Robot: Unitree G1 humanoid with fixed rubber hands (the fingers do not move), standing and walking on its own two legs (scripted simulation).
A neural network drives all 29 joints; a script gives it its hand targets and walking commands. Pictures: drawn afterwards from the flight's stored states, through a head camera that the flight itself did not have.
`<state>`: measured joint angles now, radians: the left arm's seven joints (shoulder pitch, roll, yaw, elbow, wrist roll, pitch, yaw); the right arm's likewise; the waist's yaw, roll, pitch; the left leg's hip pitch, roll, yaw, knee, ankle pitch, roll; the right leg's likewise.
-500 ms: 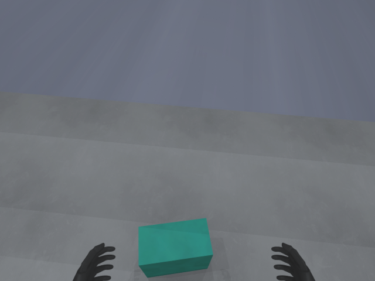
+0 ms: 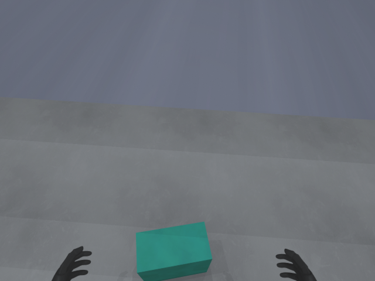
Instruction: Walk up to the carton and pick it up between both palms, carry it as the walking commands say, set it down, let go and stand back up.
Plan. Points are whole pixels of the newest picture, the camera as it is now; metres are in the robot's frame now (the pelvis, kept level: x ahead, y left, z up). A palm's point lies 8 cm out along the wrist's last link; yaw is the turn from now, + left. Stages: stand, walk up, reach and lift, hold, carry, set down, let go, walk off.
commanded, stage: stand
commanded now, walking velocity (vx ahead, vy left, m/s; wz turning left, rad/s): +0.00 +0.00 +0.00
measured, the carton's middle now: (173, 253) +0.34 +0.06 -0.64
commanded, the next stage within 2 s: none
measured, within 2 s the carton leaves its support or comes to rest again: neither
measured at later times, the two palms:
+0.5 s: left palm out of the picture +0.08 +0.29 -0.10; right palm out of the picture +0.07 -0.29 -0.09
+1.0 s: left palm out of the picture +0.07 +0.30 -0.10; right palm out of the picture +0.05 -0.30 -0.10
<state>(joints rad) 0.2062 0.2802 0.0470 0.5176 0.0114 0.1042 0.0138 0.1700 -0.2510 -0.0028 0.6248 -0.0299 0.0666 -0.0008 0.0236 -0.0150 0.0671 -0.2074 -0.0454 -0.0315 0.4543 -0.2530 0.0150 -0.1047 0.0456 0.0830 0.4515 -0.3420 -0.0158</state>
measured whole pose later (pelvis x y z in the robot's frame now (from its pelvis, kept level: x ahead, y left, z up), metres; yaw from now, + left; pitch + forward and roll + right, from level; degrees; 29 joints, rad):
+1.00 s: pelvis -0.03 +0.00 +0.01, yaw -1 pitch -1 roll +0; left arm 0.19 0.37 0.01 0.95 0.03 0.00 0.03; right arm 0.13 -0.36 0.00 1.01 -0.02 0.00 -0.01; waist -0.01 -0.01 0.01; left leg -0.17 -0.02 -0.01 0.38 -0.19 0.01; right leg -0.05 0.06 0.10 0.34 -0.25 -0.03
